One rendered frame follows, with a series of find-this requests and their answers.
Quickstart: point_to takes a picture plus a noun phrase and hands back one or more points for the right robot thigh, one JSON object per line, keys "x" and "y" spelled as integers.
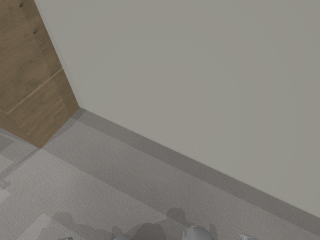
{"x": 196, "y": 233}

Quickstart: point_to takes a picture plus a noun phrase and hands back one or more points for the cupboard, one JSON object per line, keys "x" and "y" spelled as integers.
{"x": 36, "y": 98}

